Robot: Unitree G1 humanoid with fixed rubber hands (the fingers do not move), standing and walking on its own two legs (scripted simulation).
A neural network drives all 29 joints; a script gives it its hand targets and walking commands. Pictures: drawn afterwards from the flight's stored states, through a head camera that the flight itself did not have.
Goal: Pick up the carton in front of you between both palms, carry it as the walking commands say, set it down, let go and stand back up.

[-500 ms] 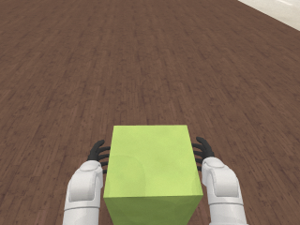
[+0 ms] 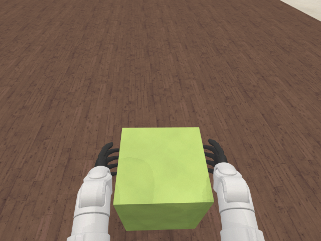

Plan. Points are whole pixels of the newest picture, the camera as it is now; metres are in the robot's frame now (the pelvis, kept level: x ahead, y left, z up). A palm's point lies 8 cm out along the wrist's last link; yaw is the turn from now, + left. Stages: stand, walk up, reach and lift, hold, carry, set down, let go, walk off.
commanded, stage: carry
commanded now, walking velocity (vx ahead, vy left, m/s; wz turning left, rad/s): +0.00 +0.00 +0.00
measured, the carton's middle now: (160, 181) +0.30 +0.00 -0.04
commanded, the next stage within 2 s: hold in 0.46 s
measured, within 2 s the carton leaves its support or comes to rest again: neither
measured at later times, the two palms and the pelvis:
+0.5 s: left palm (106, 172) +0.28 +0.14 +0.04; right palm (224, 169) +0.29 -0.16 +0.04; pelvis +0.00 -0.01 +0.00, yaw -1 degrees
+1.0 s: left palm (110, 161) +0.31 +0.13 +0.05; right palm (231, 180) +0.25 -0.16 +0.06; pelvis +0.00 +0.05 +0.01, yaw -13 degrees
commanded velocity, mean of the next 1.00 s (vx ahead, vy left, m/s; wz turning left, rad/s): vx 0.00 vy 0.00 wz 0.00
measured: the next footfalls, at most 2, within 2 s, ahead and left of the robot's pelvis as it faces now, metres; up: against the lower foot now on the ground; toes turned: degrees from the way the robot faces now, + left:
none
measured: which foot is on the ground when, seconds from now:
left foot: down 0.00-1.00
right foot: down 0.00-1.00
